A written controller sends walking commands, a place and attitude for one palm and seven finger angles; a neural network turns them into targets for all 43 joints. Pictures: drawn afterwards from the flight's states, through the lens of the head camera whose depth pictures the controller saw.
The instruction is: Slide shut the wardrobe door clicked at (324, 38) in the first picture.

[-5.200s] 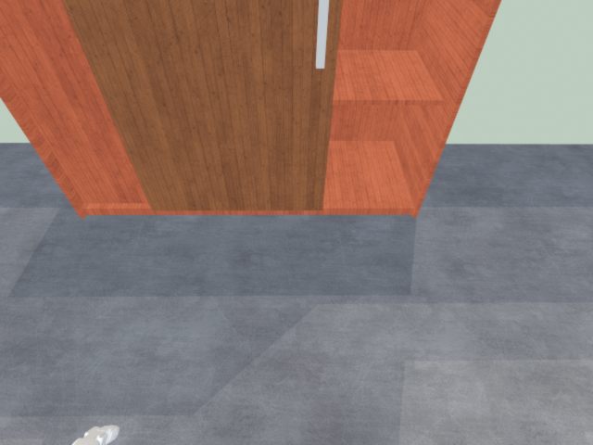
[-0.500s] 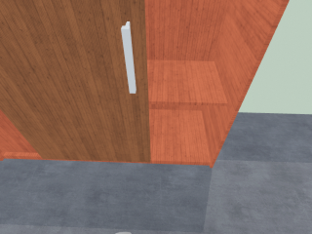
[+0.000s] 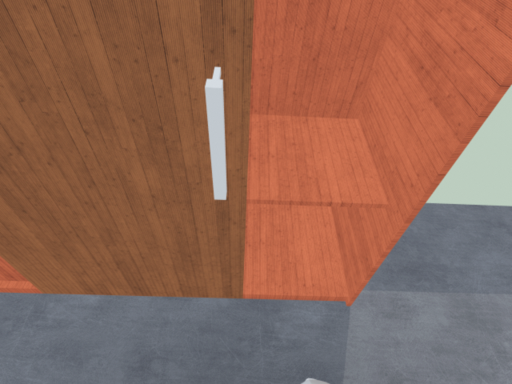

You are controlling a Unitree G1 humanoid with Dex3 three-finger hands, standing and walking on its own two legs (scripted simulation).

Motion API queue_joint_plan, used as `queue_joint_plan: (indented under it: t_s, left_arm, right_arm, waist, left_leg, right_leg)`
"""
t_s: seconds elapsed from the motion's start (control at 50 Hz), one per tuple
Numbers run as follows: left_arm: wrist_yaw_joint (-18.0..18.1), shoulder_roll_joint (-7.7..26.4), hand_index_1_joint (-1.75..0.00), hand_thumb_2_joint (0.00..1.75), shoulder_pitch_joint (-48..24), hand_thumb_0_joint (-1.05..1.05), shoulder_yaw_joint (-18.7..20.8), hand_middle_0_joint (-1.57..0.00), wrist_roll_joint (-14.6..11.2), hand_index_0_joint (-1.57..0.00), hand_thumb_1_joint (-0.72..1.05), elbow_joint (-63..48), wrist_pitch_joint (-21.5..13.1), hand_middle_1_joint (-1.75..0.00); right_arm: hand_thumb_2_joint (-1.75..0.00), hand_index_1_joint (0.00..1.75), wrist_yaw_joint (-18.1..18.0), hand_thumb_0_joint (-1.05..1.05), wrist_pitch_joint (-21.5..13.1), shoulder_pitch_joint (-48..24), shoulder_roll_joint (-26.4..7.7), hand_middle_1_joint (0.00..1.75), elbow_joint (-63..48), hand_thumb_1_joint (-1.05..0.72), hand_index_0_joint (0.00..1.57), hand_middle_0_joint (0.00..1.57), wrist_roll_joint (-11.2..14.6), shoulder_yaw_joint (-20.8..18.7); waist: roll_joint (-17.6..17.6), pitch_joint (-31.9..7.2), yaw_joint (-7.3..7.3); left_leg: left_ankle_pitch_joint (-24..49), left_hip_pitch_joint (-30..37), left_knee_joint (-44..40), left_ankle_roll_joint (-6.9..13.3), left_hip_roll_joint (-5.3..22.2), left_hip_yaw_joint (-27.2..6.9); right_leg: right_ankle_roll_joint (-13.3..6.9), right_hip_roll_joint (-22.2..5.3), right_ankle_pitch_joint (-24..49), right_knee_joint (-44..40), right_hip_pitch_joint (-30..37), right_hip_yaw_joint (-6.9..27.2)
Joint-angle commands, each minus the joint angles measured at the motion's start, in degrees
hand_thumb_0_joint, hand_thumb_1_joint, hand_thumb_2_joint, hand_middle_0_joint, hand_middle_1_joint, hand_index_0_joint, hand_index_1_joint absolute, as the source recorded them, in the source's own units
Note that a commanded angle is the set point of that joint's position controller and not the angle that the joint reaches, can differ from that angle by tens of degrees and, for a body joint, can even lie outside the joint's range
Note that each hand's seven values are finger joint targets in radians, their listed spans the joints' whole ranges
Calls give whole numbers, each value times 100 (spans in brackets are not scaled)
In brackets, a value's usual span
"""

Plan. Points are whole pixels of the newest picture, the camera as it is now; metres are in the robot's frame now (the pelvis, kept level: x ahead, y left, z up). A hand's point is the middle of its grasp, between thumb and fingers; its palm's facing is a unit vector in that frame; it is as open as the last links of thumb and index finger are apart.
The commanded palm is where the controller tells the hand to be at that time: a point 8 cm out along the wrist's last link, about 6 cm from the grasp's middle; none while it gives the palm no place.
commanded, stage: come to a stop and stand still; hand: left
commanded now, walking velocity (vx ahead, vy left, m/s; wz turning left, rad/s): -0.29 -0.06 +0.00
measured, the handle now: (219, 140) +0.51 +0.11 +0.10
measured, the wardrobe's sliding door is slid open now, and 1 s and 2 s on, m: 0.43 0.43 0.43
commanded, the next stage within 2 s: look again from close up in 1.48 s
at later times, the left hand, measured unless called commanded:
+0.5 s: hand out of the picture +0.07 +0.19 -0.19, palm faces +0.09 -0.97 -0.23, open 7.3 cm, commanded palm none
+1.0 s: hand out of the picture -0.02 +0.14 -0.18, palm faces +0.03 -0.98 -0.20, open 7.4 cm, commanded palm none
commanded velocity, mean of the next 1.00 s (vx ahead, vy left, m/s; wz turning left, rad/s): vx -0.04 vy -0.01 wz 0.00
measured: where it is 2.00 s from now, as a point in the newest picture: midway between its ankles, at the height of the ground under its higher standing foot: outside the picture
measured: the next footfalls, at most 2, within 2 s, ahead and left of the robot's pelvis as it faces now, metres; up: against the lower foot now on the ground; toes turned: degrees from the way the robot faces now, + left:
right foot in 0.14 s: +0.15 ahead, -0.14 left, +0.00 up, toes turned -5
left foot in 0.50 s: +0.04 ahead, +0.12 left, +0.00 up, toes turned +3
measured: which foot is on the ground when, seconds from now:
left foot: down 0.00-0.16, up 0.18-0.48, down 0.50-1.00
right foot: up 0.00-0.12, down 0.14-0.52, up 0.54-0.82, down 0.84-1.00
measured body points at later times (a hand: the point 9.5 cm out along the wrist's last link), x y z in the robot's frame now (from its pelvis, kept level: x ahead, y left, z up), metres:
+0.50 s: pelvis +0.01 +0.00 -0.02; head +0.03 +0.00 +0.43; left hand +0.07 +0.24 -0.17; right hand +0.08 -0.25 -0.16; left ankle +0.00 +0.12 -0.75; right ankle +0.11 -0.14 -0.74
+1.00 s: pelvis +0.01 -0.02 -0.01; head +0.03 -0.04 +0.44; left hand -0.02 +0.19 -0.16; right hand -0.01 -0.23 -0.18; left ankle +0.00 +0.11 -0.74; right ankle -0.02 -0.10 -0.74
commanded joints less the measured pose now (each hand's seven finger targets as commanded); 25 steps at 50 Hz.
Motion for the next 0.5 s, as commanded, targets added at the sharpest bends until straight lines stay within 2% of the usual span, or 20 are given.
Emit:
queue_joint_plan:
  t_s: [0.0, 0.04, 0.06, 0.08, 0.1, 0.12, 0.14, 0.16, 0.18, 0.22, 0.24, 0.26, 0.3, 0.32, 0.36, 0.4, 0.42, 0.44, 0.46, 0.48]
  left_arm:
    - [14, -48, -30, 90, 160, 0, -90, -20, -3, -20, 90, -169, 41, -30]
    - [75, -58, -30, 90, 216, 0, -127, -20, -24, -20, 90, -118, 38, -30]
    - [95, 9, -30, 90, 362, 0, -118, -20, -20, -20, 90, -67, 27, -30]
    - [130, 234, -30, 90, 557, 0, -97, -20, -15, -20, 90, -3, -26, -30]
    - [176, 534, -30, 90, 669, 0, -58, -20, -2, -20, 90, 43, -79, -30]
    - [200, 800, -30, 90, 584, 0, -31, -20, -6, -20, 90, 3, -85, -30]
    - [212, 962, -30, 90, 557, 0, 7, -20, -34, -20, 90, -19, -73, -30]
    - [232, 1068, -30, 90, 595, 0, 66, -20, -30, -20, 90, -20, -77, -30]
    - [272, 981, -30, 90, 557, 0, 68, -20, -25, -20, 90, -44, -41, -30]
    - [323, 946, -30, 90, 262, 0, 148, -20, 26, -20, 90, -204, 35, -30]
    - [333, 953, -30, 90, 119, 0, 176, -20, 44, -20, 90, -298, 68, -30]
    - [328, 968, -30, 90, -24, 0, 183, -20, 49, -20, 90, -373, 91, -30]
    - [325, 953, -30, 90, -248, 0, 193, -20, 61, -20, 90, -499, 125, -30]
    - [316, 963, -30, 90, -337, 0, 199, -20, 75, -20, 90, -554, 135, -30]
    - [281, 973, -30, 90, -364, 0, 197, -20, 97, -20, 90, -595, 165, -30]
    - [254, 967, -30, 90, -457, 0, 202, -20, 99, -20, 90, -622, 194, -30]
    - [240, 933, -30, 90, -486, 0, 189, -20, 74, -20, 90, -633, 218, -30]
    - [228, 824, -30, 90, -506, 0, 143, -20, 35, -20, 90, -624, 243, -30]
    - [198, 537, -30, 90, -427, 0, 60, -20, -20, -20, 90, -632, 273, -30]
    - [150, 216, -30, 90, -288, 0, -8, -20, -70, -20, 90, -653, 286, -30]
  right_arm:
    - [-90, 30, -33, 0, 11, 317, -659, 30, -59, -90, 20, 20, -24, -109]
    - [-90, 30, -69, 0, 74, 206, -703, 30, 0, -90, 20, 20, -29, -105]
    - [-90, 30, -76, 0, 112, 181, -710, 30, 36, -90, 20, 20, -12, -113]
    - [-90, 30, -65, 0, 125, 210, -636, 30, 93, -90, 20, 20, 27, -110]
    - [-90, 30, -50, 0, 137, 365, -475, 30, 107, -90, 20, 20, 67, -106]
    - [-90, 30, -16, 0, 192, 577, -373, 30, 105, -90, 20, 20, 124, -136]
    - [-90, 30, -19, 0, 298, 646, -292, 30, 129, -90, 20, 20, 135, -164]
    - [-90, 30, -44, 0, 393, 624, -322, 30, 91, -90, 20, 20, 121, -201]
    - [-90, 30, -75, 0, 460, 456, -399, 30, 22, -90, 20, 20, 117, -235]
    - [-90, 30, -76, 0, 509, 229, -396, 30, -71, -90, 20, 20, 126, -260]
    - [-90, 30, -62, 0, 539, 127, -390, 30, -127, -90, 20, 20, 121, -270]
    - [-90, 30, -46, 0, 576, 91, -380, 30, -175, -90, 20, 20, 113, -273]
    - [-90, 30, -4, 0, 628, 111, -347, 30, -229, -90, 20, 20, 98, -271]
    - [-90, 30, 17, 0, 631, 150, -339, 30, -267, -90, 20, 20, 91, -271]
    - [-90, 30, 45, 0, 607, 154, -358, 30, -334, -90, 20, 20, 75, -262]
    - [-90, 30, 70, 0, 551, 365, -363, 30, -328, -90, 20, 20, 69, -234]
    - [-90, 30, 70, 0, 509, 540, -353, 30, -271, -90, 20, 20, 61, -207]
    - [-90, 30, 64, 0, 461, 752, -376, 30, -191, -90, 20, 20, 59, -180]
    - [-90, 30, 54, 0, 398, 775, -626, 30, -214, -90, 20, 20, 17, -186]
    - [-90, 30, 41, 0, 360, 510, -982, 30, -364, -90, 20, 20, -46, -224]
  waist:
    - [773, 311, -6]
    - [827, 138, 35]
    - [778, 47, 112]
    - [498, 23, 203]
    - [15, -193, 155]
    - [-146, -320, 22]
    - [-386, -469, -11]
    - [-1103, -767, 80]
    - [-1295, -703, 173]
    - [-695, -678, 196]
    - [-422, -689, 185]
    - [-343, -699, 140]
    - [-509, -648, 63]
    - [-731, -653, 33]
    - [-873, -559, 33]
    - [-863, -508, -77]
    - [-857, -463, -154]
    - [-638, -406, -266]
    - [445, -247, -262]
    - [1776, 83, -199]
  left_leg:
    - [2499, -212, -692, 668, 1487, -854]
    - [2991, -139, -208, 526, 1429, -760]
    - [2865, -89, 63, 368, 1307, -678]
    - [2422, -273, 399, 123, 1127, -662]
    - [1363, -685, 639, -147, 768, -574]
    - [-83, -956, 846, -300, 419, -513]
    - [-893, -919, 1247, -403, 212, -409]
    - [-1859, -981, 2056, -467, 125, -373]
    - [-2286, -1091, 2742, -441, 129, -625]
    - [-2269, -1510, 3691, -431, 73, -1025]
    - [-2205, -1547, 3806, -447, 61, -1111]
    - [-2091, -1503, 3791, -471, 54, -1119]
    - [-1797, -1315, 3560, -511, 54, -1049]
    - [-1709, -1211, 3351, -514, 61, -1019]
    - [-1515, -983, 2798, -479, 31, -900]
    - [-1088, -594, 1913, -414, 0, -764]
    - [-706, -161, 1206, -377, -42, -674]
    - [-371, 368, 435, -347, -12, -699]
    - [-964, 239, -320, -227, 418, -1420]
    - [-2258, -709, -1316, 70, 1411, -2741]
  right_leg:
    - [65, -17, 206, -994, 337, 11]
    - [59, 109, 358, -1814, 989, -60]
    - [69, 147, 816, -2356, 1310, -118]
    - [76, 60, 1654, -2982, 1782, -8]
    - [-66, -379, 3522, -2874, 2351, 605]
    - [-419, -1075, 5073, -2615, 2568, 1010]
    - [-784, -1458, 5936, -2613, 2558, 1175]
    - [-1072, -1626, 6507, -2756, 2684, 1379]
    - [-1266, -1761, 6566, -2885, 2487, 1447]
    - [-1453, -1794, 5996, -2887, 2480, 1454]
    - [-1410, -1731, 5578, -2920, 2388, 1336]
    - [-1326, -1647, 5106, -2986, 2219, 1210]
    - [-1186, -1493, 4195, -3180, 1838, 1026]
    - [-1138, -1420, 3662, -3271, 1697, 998]
    - [-1037, -1263, 2377, -3478, 1419, 1056]
    - [-839, -1045, 804, -3602, 1118, 1045]
    - [-666, -885, 65, -3568, 818, 982]
    - [-444, -676, -785, -3396, 351, 898]
    - [-194, -208, -1234, -2738, 70, 625]
    - [77, 335, -1040, -1776, 130, 144]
